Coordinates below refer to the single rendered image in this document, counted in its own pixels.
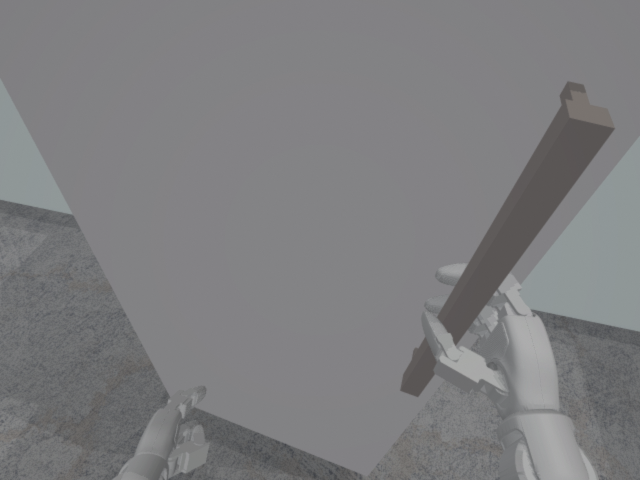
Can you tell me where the handle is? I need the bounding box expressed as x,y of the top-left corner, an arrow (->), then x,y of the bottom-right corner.
400,81 -> 615,397

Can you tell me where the right robot forearm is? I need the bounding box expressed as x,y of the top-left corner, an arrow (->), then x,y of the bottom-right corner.
496,409 -> 599,480

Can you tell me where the fridge door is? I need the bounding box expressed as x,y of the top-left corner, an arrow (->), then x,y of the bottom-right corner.
0,0 -> 640,477

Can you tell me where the left robot hand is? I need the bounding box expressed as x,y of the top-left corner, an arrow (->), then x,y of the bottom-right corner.
134,386 -> 210,479

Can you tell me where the right robot hand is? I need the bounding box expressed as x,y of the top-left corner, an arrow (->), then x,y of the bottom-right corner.
421,263 -> 560,420

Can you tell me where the left robot forearm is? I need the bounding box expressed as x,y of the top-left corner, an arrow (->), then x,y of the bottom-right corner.
113,454 -> 169,480

